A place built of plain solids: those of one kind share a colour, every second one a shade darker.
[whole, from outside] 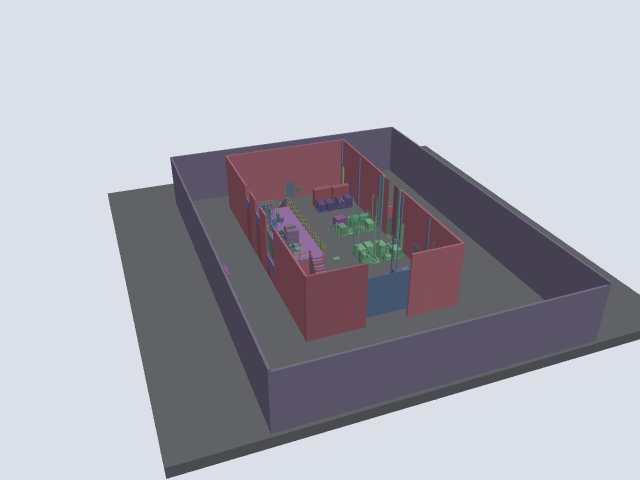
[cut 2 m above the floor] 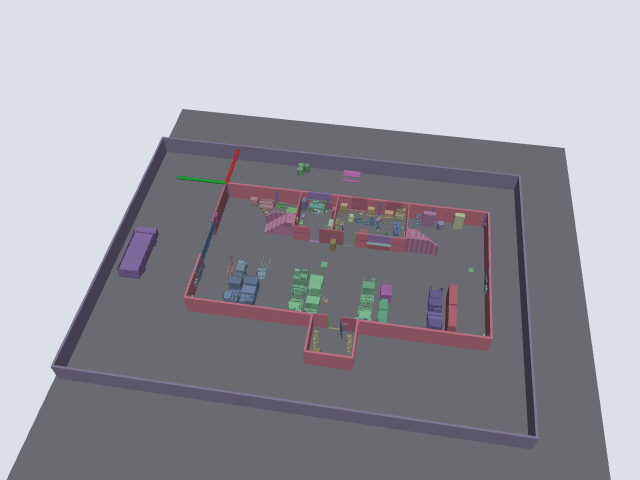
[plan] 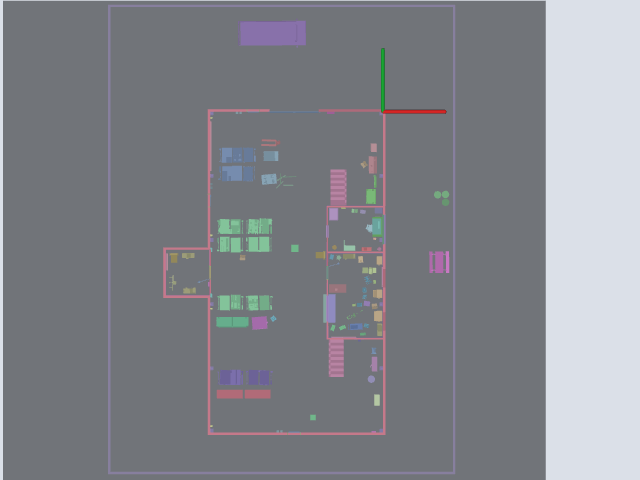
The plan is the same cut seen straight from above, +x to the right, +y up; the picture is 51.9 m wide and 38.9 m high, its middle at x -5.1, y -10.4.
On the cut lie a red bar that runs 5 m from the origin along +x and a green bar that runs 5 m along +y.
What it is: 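A works' own stores building on a factory's ground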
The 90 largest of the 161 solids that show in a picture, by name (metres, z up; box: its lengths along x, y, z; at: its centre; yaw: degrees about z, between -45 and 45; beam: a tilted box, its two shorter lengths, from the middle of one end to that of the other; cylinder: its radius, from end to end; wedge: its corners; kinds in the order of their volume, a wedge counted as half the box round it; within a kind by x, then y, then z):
{
 "yard_bound_1": {"box": [0.2, 38.05, 5.89], "at": [-22.18, -10.35, 2.9]},
 "yard_bound_2": {"box": [28.15, 0.2, 5.89], "at": [-8.21, -29.28, 2.9]},
 "yard_bound_3": {"box": [28.15, 0.2, 5.59], "at": [-8.21, 8.57, 2.75]},
 "yard_bound_4": {"box": [0.2, 38.05, 5.89], "at": [5.77, -10.35, 2.9]},
 "wall_1": {"box": [0.2, 4.1, 2.65], "at": [-17.7, -13.05, 1.27]},
 "wall_2": {"box": [3.8, 0.2, 2.65], "at": [-15.9, -15.0, 1.27]},
 "wall_3": {"box": [3.8, 0.2, 2.65], "at": [-15.9, -11.1, 1.27]},
 "wall_4": {"box": [0.2, 11.3, 6.45], "at": [-14.1, -20.55, 3.17]},
 "wall_5": {"box": [0.2, 11.4, 6.45], "at": [-14.1, -5.5, 3.17]},
 "wall_6": {"box": [0.06, 1.36, 6.45], "at": [-13.97, -14.28, 3.17]},
 "wall_7": {"box": [0.06, 1.36, 6.45], "at": [-13.97, -11.82, 3.17]},
 "wall_8": {"box": [5.01, 0.2, 6.45], "at": [-11.7, 0.1, 3.17]},
 "wall_9": {"box": [14.4, 0.2, 6.45], "at": [-7.0, -26.1, 3.17]},
 "wall_10": {"box": [5.41, 0.2, 6.45], "at": [-2.5, 0.1, 3.17]},
 "wall_11": {"box": [4.5, 0.06, 2.65], "at": [-2.25, -18.37, 1.27]},
 "wall_12": {"box": [4.5, 0.06, 2.65], "at": [-2.25, -11.43, 1.27]},
 "wall_13": {"box": [4.5, 0.06, 2.65], "at": [-2.25, -7.73, 1.27]},
 "wall_14": {"box": [4.5, 0.06, 2.77], "at": [-2.25, -7.67, 1.33]},
 "wall_15": {"box": [0.2, 7.8, 6.45], "at": [0.1, -22.3, 3.17]},
 "wall_16": {"box": [0.2, 0.66, 6.45], "at": [0.1, -18.07, 3.17]},
 "wall_17": {"box": [0.2, 1.51, 4.09], "at": [0.1, -17.0, 2.0]},
 "wall_18": {"box": [0.2, 2.01, 6.45], "at": [0.1, -15.25, 3.17]},
 "wall_19": {"box": [0.2, 1.51, 4.09], "at": [0.1, -13.5, 2.0]},
 "wall_20": {"box": [0.2, 1.36, 6.45], "at": [0.1, -12.07, 3.17]},
 "wall_21": {"box": [0.2, 0.66, 6.45], "at": [0.1, -11.07, 3.17]},
 "wall_22": {"box": [0.2, 0.66, 6.45], "at": [0.1, -8.03, 3.17]},
 "wall_23": {"box": [0.2, 7.9, 6.45], "at": [0.1, -3.75, 3.17]},
 "stair_insitu_1": {"box": [1.1, 3.04, 0.25], "at": [-3.72, -19.99, 0.08]},
 "stair_insitu_2": {"box": [1.1, 2.81, 0.46], "at": [-3.72, -19.87, 0.18]},
 "stair_insitu_3": {"box": [1.1, 2.58, 0.66], "at": [-3.72, -19.76, 0.28]},
 "stair_insitu_4": {"box": [1.1, 2.11, 1.06], "at": [-3.72, -19.53, 0.48]},
 "stair_insitu_5": {"box": [1.1, 1.88, 1.27], "at": [-3.72, -19.41, 0.58]},
 "stair_insitu_6": {"box": [1.1, 1.65, 1.47], "at": [-3.72, -19.29, 0.69]},
 "stair_insitu_7": {"box": [1.1, 1.42, 1.67], "at": [-3.72, -19.18, 0.79]},
 "stair_insitu_8": {"box": [1.1, 1.18, 1.88], "at": [-3.72, -19.06, 0.89]},
 "stair_insitu_9": {"box": [1.1, 0.95, 2.08], "at": [-3.72, -18.94, 0.99]},
 "stair_insitu_10": {"box": [1.1, 0.49, 2.48], "at": [-3.72, -18.71, 1.19]},
 "stair_insitu_11": {"box": [1.1, 0.25, 2.69], "at": [-3.72, -18.59, 1.29]},
 "stair_insitu_12": {"box": [1.17, 0.47, 2.48], "at": [-3.67, -7.4, 1.19]},
 "stair_insitu_13": {"box": [1.17, 0.7, 2.28], "at": [-3.67, -7.28, 1.09]},
 "stair_insitu_14": {"box": [1.17, 0.92, 2.08], "at": [-3.67, -7.17, 0.99]},
 "stair_insitu_15": {"box": [1.17, 1.37, 1.67], "at": [-3.67, -6.94, 0.79]},
 "stair_insitu_16": {"box": [1.17, 1.6, 1.47], "at": [-3.67, -6.83, 0.69]},
 "stair_insitu_17": {"box": [1.17, 1.83, 1.27], "at": [-3.67, -6.72, 0.58]},
 "stair_insitu_18": {"box": [1.17, 2.05, 1.06], "at": [-3.67, -6.61, 0.48]},
 "stair_insitu_19": {"box": [1.17, 2.28, 0.86], "at": [-3.67, -6.49, 0.38]},
 "stair_insitu_20": {"box": [1.17, 2.5, 0.66], "at": [-3.67, -6.38, 0.28]},
 "stair_insitu_21": {"box": [1.17, 2.73, 0.46], "at": [-3.67, -6.27, 0.18]},
 "stair_insitu_22": {"box": [1.17, 2.96, 0.25], "at": [-3.67, -6.15, 0.08]},
 "raised_floor_deck_1": {"box": [4.62, 10.88, 0.24], "at": [-2.28, -13.05, 2.72]},
 "beyond_van_1": {"box": [5.29, 1.99, 0.91], "at": [-8.91, 6.36, 0.75], "yaw": 0.3},
 "longspan_1": {"box": [2.1, 0.7, 2.1], "at": [-12.41, -22.89, 1.0]},
 "longspan_2": {"box": [2.1, 0.7, 2.18], "at": [-10.15, -22.89, 1.04]},
 "rack_high_1": {"box": [0.42, 0.82, 0.95], "at": [-12.83, -5.22, 0.57]},
 "rack_high_2": {"box": [0.8, 1.2, 0.83], "at": [-12.64, -3.53, 0.36]},
 "rack_high_3": {"box": [0.8, 0.64, 0.92], "at": [-12.64, -3.25, 0.56]},
 "rack_high_4": {"box": [1.6, 1.18, 0.83], "at": [-12.23, -5.0, 0.36]},
 "rack_high_5": {"box": [0.8, 1.21, 1.03], "at": [-11.82, -4.99, 0.62]},
 "rack_high_6": {"box": [0.75, 1.12, 1.25], "at": [-10.92, -5.04, 0.58]},
 "rack_high_7": {"box": [0.75, 1.1, 1.03], "at": [-10.91, -3.51, 0.46]},
 "rack1n_mid_1": {"box": [0.75, 1.13, 1.0], "at": [-12.82, -15.5, 0.45]},
 "rack1n_mid_2": {"box": [0.73, 1.13, 1.08], "at": [-12.81, -9.3, 0.49]},
 "rack1n_mid_3": {"box": [0.78, 1.18, 1.0], "at": [-11.93, -10.81, 0.45]},
 "rack1n_mid_4": {"box": [0.75, 1.1, 1.2], "at": [-10.5, -10.76, 0.55]},
 "rack1n_mid_5": {"box": [0.78, 1.17, 1.05], "at": [-9.61, -10.75, 0.48]},
 "rack1n_mid_6": {"box": [0.76, 1.11, 0.89], "at": [-9.6, -15.51, 0.59], "yaw": 2.8},
 "rack1n_low_1": {"box": [0.76, 1.11, 1.04], "at": [-12.81, -21.54, 0.67], "yaw": -2.3},
 "rack1n_low_2": {"box": [0.78, 1.2, 1.04], "at": [-10.48, -21.53, 0.47], "yaw": -1.2},
 "rack1n_low_3": {"box": [0.75, 1.13, 0.98], "at": [-9.61, -21.55, 0.44], "yaw": -1.2},
 "crate_1": {"box": [1.0, 0.57, 0.6], "at": [-2.58, -12.09, 3.84], "yaw": 4.8},
 "crate_2": {"box": [1.2, 0.8, 0.8], "at": [-2.54, -11.21, 3.19], "yaw": -5.7},
 "crate_3": {"box": [1.15, 0.57, 0.6], "at": [-2.54, -11.15, 3.84], "yaw": -5.0},
 "ibc_1": {"box": [1.16, 0.95, 1.21], "at": [-10.0, -17.12, 0.56], "yaw": 4.3},
 "lockers_1": {"box": [0.45, 1.2, 1.85], "at": [-0.69, -20.47, 0.88]},
 "cupboard_steel_1": {"box": [0.45, 0.92, 1.88], "at": [-0.49, -23.38, 0.89]},
 "pier_1": {"box": [0.17, 0.34, 6.45], "at": [-13.91, -14.9, 3.17]},
 "pier_2": {"box": [0.17, 0.34, 6.45], "at": [-13.91, -11.2, 3.17]},
 "spill_kit_1": {"box": [0.51, 0.62, 1.12], "at": [-16.93, -11.93, 0.51]},
 "spill_kit_2": {"box": [0.62, 0.51, 1.12], "at": [-5.12, -11.63, 0.51]},
 "sectional_door_1": {"box": [4.08, 0.042, 4.0], "at": [-7.2, -0.01, 2.82]},
 "plan_chest_small_1": {"box": [0.64, 0.92, 1.01], "at": [-4.0, -8.31, 0.45]},
 "pallet_load_1": {"box": [0.89, 0.77, 0.84], "at": [-9.22, -3.61, 0.37]},
 "beyond_drums_1": {"cylinder": 0.3, "from": [4.43, -6.74, -0.06], "to": [4.43, -6.74, 0.87]},
 "beyond_drums_2": {"cylinder": 0.3, "from": [5.08, -7.34, -0.06], "to": [5.08, -7.34, 0.87]},
 "wall_over_deck_1": {"box": [0.1, 1.81, 2.22], "at": [0.06, -10.53, 3.93]},
 "filing_tall_1": {"box": [0.62, 0.47, 1.37], "at": [-0.36, -8.03, 0.64]},
 "bar_rack_1": {"box": [2.59, 0.71, 0.16], "at": [-12.2, -17.0, 0.9]},
 "window_pane_1": {"box": [0.1, 2.4, 1.21], "at": [0.15, -9.55, 1.59]},
 "roll_cab_1": {"box": [0.46, 0.85, 0.73], "at": [-0.29, -16.56, 0.48]},
 "tool_cabinet_1": {"box": [0.45, 0.68, 0.91], "at": [-0.73, -2.92, 0.55]}
}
